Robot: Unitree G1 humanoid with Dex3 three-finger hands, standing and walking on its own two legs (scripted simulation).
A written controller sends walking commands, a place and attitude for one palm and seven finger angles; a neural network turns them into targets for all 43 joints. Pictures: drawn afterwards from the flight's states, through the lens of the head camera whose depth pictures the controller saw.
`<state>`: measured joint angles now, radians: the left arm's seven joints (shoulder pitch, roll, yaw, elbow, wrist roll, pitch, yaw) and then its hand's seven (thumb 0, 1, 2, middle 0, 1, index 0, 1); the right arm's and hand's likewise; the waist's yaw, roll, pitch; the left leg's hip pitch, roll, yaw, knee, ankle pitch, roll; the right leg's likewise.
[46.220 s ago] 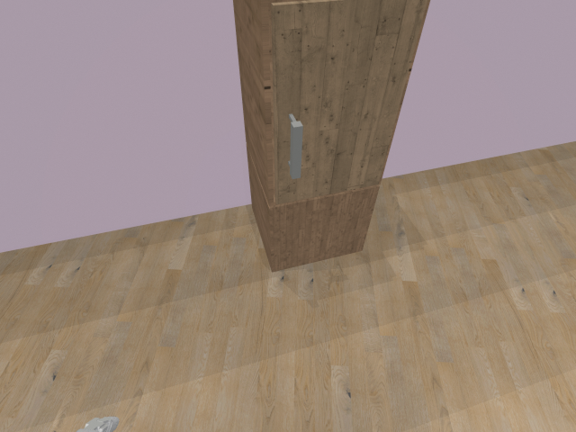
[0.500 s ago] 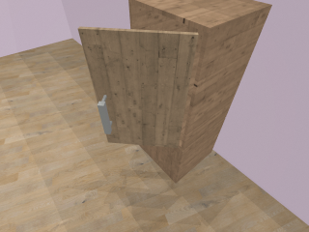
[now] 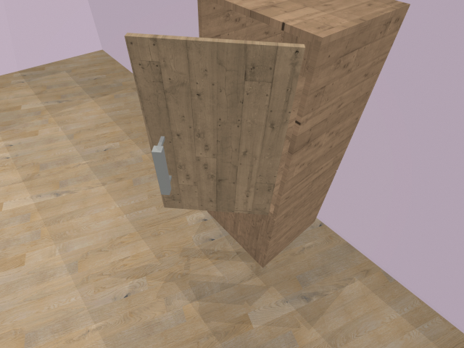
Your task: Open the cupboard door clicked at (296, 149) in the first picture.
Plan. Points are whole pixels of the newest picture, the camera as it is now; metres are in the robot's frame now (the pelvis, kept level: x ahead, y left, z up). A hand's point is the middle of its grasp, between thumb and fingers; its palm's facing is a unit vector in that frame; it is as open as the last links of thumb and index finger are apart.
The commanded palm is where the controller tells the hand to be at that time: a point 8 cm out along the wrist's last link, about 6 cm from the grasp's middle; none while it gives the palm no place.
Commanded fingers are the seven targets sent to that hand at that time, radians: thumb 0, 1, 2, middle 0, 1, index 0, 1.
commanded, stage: come to a stop and stand still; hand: left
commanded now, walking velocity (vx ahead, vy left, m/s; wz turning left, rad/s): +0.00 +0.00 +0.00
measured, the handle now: (164, 166) +0.61 +0.22 -0.10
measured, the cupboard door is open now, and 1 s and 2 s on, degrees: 45 45 45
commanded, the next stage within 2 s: look again from close up in 0.74 s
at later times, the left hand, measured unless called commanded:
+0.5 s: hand out of the picture +0.11 +0.25 -0.17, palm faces +0.00 -0.96 -0.28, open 7.4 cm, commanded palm none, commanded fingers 0.00 0.90 0.90 -0.20 -0.30 -0.20 -0.30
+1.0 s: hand out of the picture +0.15 +0.28 -0.17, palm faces -0.01 -0.95 -0.30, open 7.4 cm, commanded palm none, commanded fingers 0.00 0.90 0.90 -0.20 -0.30 -0.20 -0.30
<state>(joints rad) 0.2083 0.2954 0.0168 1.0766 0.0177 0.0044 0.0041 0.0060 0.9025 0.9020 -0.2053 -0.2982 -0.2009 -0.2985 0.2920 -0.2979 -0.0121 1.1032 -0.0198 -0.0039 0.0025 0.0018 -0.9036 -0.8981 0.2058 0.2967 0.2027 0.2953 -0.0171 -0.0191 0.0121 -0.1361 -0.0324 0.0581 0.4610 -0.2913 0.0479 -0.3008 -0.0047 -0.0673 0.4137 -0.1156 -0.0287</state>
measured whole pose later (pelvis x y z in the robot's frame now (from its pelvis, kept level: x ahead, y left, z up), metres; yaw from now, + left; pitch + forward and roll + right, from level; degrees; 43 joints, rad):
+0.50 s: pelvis +0.05 +0.03 +0.00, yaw +0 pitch -2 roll -1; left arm 0.16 0.30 0.01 1.09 0.01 0.00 0.02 0.01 0.90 0.90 -0.21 -0.30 -0.20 -0.30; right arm 0.12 -0.30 0.00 1.09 -0.01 -0.02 -0.02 0.00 -0.90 -0.90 0.21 0.30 0.20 0.30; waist 0.00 -0.02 0.05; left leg -0.03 -0.06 0.05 0.40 -0.34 0.08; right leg -0.23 -0.02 -0.06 0.43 -0.17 0.01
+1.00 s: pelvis +0.07 +0.04 +0.00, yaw +0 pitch -2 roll -1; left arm 0.11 0.34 0.01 1.08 0.02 0.02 0.01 0.00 0.90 0.90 -0.20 -0.30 -0.20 -0.30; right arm 0.11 -0.33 0.00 1.10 -0.01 0.00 -0.01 0.00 -0.90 -0.90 0.21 0.30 0.20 0.30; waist 0.00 -0.03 0.05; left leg 0.02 -0.06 0.06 0.35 -0.33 0.09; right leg -0.19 -0.03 -0.06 0.40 -0.17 0.02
